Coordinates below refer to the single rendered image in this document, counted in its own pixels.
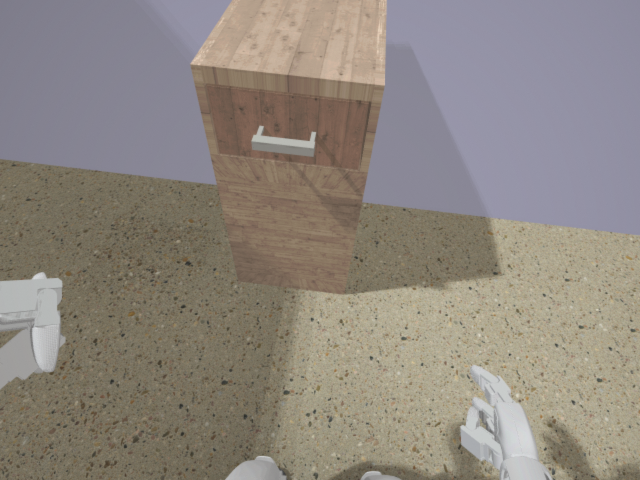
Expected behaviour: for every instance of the robot right hand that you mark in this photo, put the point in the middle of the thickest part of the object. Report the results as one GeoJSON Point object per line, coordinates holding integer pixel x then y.
{"type": "Point", "coordinates": [508, 432]}

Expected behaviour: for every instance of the right robot forearm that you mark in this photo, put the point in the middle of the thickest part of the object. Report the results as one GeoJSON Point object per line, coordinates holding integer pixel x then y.
{"type": "Point", "coordinates": [523, 468]}

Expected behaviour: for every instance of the left robot shin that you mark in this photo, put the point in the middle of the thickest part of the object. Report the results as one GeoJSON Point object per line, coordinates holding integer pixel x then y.
{"type": "Point", "coordinates": [265, 458]}

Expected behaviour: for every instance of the robot left thigh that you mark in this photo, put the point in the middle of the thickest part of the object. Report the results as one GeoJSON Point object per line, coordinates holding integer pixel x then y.
{"type": "Point", "coordinates": [256, 470]}

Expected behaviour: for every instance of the cabinet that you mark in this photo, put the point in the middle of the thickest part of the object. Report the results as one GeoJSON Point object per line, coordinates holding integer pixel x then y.
{"type": "Point", "coordinates": [294, 224]}

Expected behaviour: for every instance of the robot left hand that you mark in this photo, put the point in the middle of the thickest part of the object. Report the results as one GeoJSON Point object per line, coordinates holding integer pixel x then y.
{"type": "Point", "coordinates": [30, 305]}

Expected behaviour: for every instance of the handle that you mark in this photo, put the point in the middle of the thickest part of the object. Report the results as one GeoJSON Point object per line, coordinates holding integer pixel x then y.
{"type": "Point", "coordinates": [283, 145]}

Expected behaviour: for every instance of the drawer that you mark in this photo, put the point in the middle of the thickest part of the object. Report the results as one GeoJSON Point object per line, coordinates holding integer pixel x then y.
{"type": "Point", "coordinates": [339, 123]}

